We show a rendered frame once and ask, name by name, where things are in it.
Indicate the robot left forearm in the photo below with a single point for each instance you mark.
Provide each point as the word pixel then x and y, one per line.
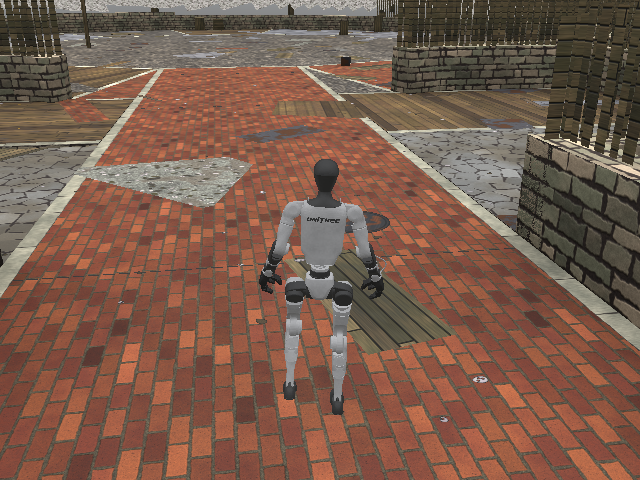
pixel 272 262

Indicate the robot right hand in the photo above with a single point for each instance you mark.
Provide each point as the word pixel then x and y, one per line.
pixel 379 285

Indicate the right robot upper arm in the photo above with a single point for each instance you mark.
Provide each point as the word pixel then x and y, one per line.
pixel 355 214

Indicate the left robot upper arm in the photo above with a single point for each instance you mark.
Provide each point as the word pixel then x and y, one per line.
pixel 291 211

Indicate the robot left hand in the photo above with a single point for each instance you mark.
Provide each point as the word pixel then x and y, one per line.
pixel 264 279

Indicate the right robot thigh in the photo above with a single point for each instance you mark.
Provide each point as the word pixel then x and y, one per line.
pixel 341 305

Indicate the robot right forearm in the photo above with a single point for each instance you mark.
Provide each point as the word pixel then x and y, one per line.
pixel 372 266

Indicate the humanoid robot torso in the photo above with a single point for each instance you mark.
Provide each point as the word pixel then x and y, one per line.
pixel 322 235

